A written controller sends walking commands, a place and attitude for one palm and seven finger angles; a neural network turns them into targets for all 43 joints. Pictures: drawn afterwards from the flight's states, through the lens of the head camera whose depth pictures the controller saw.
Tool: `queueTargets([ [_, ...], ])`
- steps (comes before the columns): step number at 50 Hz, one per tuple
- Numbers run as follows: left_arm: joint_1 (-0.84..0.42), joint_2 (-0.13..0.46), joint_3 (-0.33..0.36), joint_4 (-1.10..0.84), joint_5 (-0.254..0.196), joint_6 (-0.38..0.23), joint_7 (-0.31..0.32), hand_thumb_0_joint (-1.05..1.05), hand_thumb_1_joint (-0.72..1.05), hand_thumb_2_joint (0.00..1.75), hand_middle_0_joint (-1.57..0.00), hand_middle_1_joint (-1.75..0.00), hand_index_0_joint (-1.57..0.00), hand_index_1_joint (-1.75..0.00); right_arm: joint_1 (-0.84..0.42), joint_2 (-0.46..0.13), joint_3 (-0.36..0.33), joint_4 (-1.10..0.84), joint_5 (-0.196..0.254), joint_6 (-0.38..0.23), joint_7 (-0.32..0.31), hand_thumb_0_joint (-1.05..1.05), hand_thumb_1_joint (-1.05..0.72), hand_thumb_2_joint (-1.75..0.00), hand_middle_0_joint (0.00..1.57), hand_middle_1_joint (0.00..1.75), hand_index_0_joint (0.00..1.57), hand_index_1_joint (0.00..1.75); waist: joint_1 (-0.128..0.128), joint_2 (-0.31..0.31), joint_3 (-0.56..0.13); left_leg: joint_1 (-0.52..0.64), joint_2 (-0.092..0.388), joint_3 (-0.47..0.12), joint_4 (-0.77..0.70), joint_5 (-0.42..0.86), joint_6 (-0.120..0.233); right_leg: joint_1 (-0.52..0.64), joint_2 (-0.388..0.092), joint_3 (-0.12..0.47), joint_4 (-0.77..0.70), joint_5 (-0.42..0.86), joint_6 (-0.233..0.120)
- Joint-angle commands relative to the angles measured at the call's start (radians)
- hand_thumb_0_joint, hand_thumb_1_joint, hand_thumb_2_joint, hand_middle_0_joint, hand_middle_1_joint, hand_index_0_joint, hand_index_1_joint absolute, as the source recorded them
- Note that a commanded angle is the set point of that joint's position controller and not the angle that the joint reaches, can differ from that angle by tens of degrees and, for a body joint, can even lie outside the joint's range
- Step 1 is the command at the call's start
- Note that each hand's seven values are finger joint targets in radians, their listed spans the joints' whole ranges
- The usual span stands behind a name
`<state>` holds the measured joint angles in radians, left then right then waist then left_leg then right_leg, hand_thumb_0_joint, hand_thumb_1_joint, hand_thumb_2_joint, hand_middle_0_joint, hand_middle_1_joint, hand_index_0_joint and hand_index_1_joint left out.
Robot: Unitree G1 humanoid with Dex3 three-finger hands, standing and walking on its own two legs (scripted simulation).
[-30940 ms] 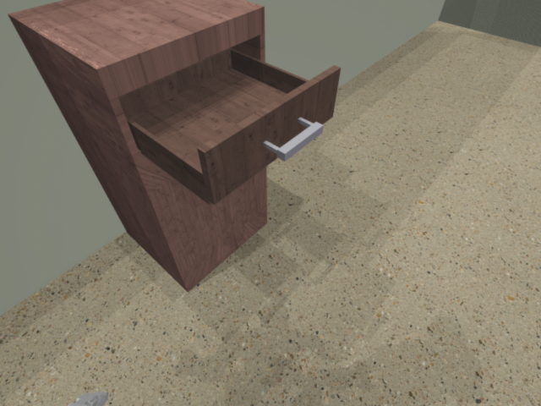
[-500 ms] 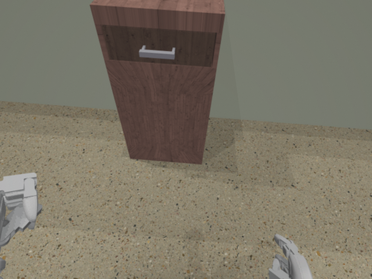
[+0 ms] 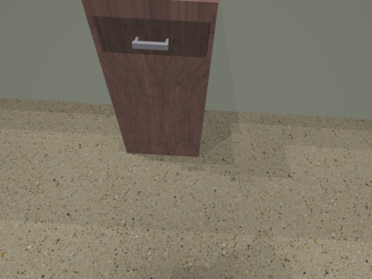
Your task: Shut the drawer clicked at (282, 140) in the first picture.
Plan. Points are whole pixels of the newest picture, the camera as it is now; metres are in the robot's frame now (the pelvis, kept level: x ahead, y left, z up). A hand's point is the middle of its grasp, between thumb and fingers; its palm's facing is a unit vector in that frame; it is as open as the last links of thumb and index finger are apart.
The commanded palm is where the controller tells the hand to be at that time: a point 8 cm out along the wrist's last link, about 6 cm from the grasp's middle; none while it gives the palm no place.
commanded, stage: let the arm hang, fingers relaxed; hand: left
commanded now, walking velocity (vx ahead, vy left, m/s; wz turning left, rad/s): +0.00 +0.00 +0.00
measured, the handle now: (151, 42) +0.91 +0.17 +0.03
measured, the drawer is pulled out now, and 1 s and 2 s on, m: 0.00 0.00 0.00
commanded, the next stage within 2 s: look to check the result in 0.80 s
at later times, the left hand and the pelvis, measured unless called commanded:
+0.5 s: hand out of the picture +0.00 +0.16 -0.17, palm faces +0.02 -0.98 -0.21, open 7.0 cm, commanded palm none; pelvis +0.01 -0.01 +0.01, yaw +0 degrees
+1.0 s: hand out of the picture +0.00 +0.14 -0.17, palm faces +0.04 -0.98 -0.17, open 7.3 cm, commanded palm none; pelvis +0.02 -0.02 +0.01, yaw +0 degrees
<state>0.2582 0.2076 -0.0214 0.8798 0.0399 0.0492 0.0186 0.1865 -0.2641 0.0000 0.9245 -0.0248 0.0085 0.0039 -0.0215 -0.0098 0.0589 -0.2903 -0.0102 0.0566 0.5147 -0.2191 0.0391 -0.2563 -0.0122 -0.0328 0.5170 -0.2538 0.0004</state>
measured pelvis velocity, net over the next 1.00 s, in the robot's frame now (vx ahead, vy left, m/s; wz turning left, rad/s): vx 0.02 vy -0.02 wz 0.00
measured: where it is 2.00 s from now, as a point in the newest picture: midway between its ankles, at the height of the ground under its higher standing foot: outside the picture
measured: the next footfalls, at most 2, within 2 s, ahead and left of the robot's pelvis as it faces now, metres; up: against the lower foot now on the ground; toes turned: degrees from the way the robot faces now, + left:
none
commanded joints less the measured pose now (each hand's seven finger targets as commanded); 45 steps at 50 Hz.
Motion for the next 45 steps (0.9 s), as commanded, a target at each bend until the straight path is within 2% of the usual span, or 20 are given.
queueTargets([
  [1, 0.021, 0.147, 0.051, 0.049, -0.026, -0.056, -0.001, 0.00, 0.90, 0.90, -0.76, -0.91, -0.76, -0.91, 0.021, -0.078, -0.018, 0.008, 0.003, -0.013, -0.018, 0.00, -0.90, -0.90, 0.20, 0.30, 0.20, 0.30, 0.018, 0.141, -0.083, 0.060, 0.100, -0.144, -0.162, -0.004, -0.001, 0.046, -0.084, 0.122, -0.162, -0.014, -0.050],
  [2, 0.024, 0.141, 0.059, 0.076, -0.024, -0.058, 0.000, 0.00, 0.90, 0.90, -0.72, -0.86, -0.72, -0.86, 0.030, -0.077, -0.022, 0.024, 0.002, -0.013, -0.021, 0.00, -0.90, -0.90, 0.20, 0.30, 0.20, 0.30, 0.019, 0.155, -0.084, 0.063, 0.104, -0.146, -0.169, -0.010, 0.001, 0.058, -0.082, 0.117, -0.170, -0.004, -0.055],
  [3, 0.027, 0.152, 0.057, 0.096, -0.025, -0.061, 0.000, 0.00, 0.90, 0.90, -0.68, -0.82, -0.68, -0.82, 0.044, -0.083, -0.024, 0.036, 0.006, -0.012, -0.023, 0.00, -0.90, -0.90, 0.20, 0.30, 0.20, 0.30, 0.021, 0.137, -0.079, 0.066, 0.106, -0.148, -0.161, 0.006, 0.001, 0.066, -0.083, 0.112, -0.179, 0.011, -0.054],
  [9, 0.036, 0.127, 0.040, 0.201, -0.032, -0.062, 0.003, 0.00, 0.90, 0.90, -0.44, -0.56, -0.44, -0.56, 0.123, -0.055, -0.022, 0.125, 0.010, -0.004, -0.031, 0.00, -0.90, -0.90, 0.20, 0.30, 0.20, 0.30, 0.009, 0.042, -0.020, 0.086, 0.113, -0.139, -0.180, -0.008, -0.001, 0.030, -0.088, 0.102, -0.217, -0.032, -0.056],
  [15, 0.067, 0.085, 0.035, 0.248, -0.034, -0.058, 0.010, 0.00, 0.90, 0.90, -0.20, -0.30, -0.20, -0.30, 0.167, -0.013, -0.016, 0.170, 0.010, -0.005, -0.035, 0.00, -0.90, -0.90, 0.20, 0.30, 0.20, 0.30, 0.013, -0.001, 0.005, 0.092, 0.111, -0.130, -0.191, 0.011, 0.001, 0.023, -0.084, 0.093, -0.209, -0.026, -0.050],
  [17, 0.075, 0.070, 0.033, 0.255, -0.033, -0.056, 0.013, 0.00, 0.90, 0.90, -0.20, -0.30, -0.20, -0.30, 0.175, 0.002, -0.014, 0.180, 0.009, -0.003, -0.036, 0.00, -0.90, -0.90, 0.20, 0.30, 0.20, 0.30, 0.012, 0.002, 0.030, 0.082, 0.109, -0.125, -0.195, -0.007, -0.001, 0.009, -0.083, 0.095, -0.213, -0.043, -0.048],
  [22, 0.086, 0.046, 0.037, 0.260, -0.032, -0.058, 0.018, 0.00, 0.90, 0.90, -0.20, -0.30, -0.20, -0.30, 0.191, 0.035, -0.014, 0.195, 0.007, -0.003, -0.036, 0.00, -0.90, -0.90, 0.20, 0.30, 0.20, 0.30, 0.012, -0.021, 0.040, 0.087, 0.100, -0.110, -0.183, 0.016, -0.005, -0.003, -0.082, 0.099, -0.212, -0.039, -0.046],
  [26, 0.095, 0.026, 0.041, 0.255, -0.032, -0.063, 0.021, 0.00, 0.90, 0.90, -0.20, -0.30, -0.20, -0.30, 0.192, 0.054, -0.013, 0.199, 0.008, -0.009, -0.039, 0.00, -0.90, -0.90, 0.20, 0.30, 0.20, 0.30, 0.014, 0.005, 0.027, 0.091, 0.103, -0.107, -0.179, 0.052, -0.004, 0.013, -0.080, 0.097, -0.199, 0.012, -0.046],
  [28, 0.099, 0.024, 0.042, 0.253, -0.031, -0.065, 0.022, 0.00, 0.90, 0.90, -0.20, -0.30, -0.20, -0.30, 0.195, 0.056, -0.015, 0.201, 0.010, -0.010, -0.041, 0.00, -0.90, -0.90, 0.20, 0.30, 0.20, 0.30, 0.015, -0.003, 0.030, 0.091, 0.103, -0.105, -0.171, 0.074, -0.006, 0.017, -0.080, 0.093, -0.199, 0.028, -0.045],
  [30, 0.100, 0.015, 0.043, 0.259, -0.033, -0.065, 0.023, 0.00, 0.90, 0.90, -0.20, -0.30, -0.20, -0.30, 0.196, 0.070, -0.014, 0.206, 0.009, -0.009, -0.042, 0.00, -0.90, -0.90, 0.20, 0.30, 0.20, 0.30, 0.014, 0.016, 0.042, 0.088, 0.101, -0.101, -0.172, 0.074, -0.008, 0.016, -0.083, 0.098, -0.204, 0.032, -0.046],
  [36, 0.102, 0.010, 0.044, 0.257, -0.033, -0.067, 0.022, 0.00, 0.90, 0.90, -0.20, -0.30, -0.20, -0.30, 0.201, 0.069, -0.016, 0.207, 0.008, -0.009, -0.045, 0.00, -0.90, -0.90, 0.20, 0.30, 0.20, 0.30, 0.011, 0.033, 0.048, 0.097, 0.101, -0.099, -0.172, 0.063, -0.011, 0.012, -0.079, 0.099, -0.212, 0.025, -0.047],
  [45, 0.107, 0.009, 0.047, 0.262, -0.033, -0.070, 0.022, 0.00, 0.90, 0.90, -0.20, -0.30, -0.20, -0.30, 0.199, 0.059, -0.020, 0.204, 0.009, -0.010, -0.047, 0.00, -0.90, -0.90, 0.20, 0.30, 0.20, 0.30, 0.010, 0.020, 0.033, 0.115, 0.104, -0.098, -0.164, 0.078, -0.011, 0.022, -0.079, 0.100, -0.216, 0.039, -0.049],
])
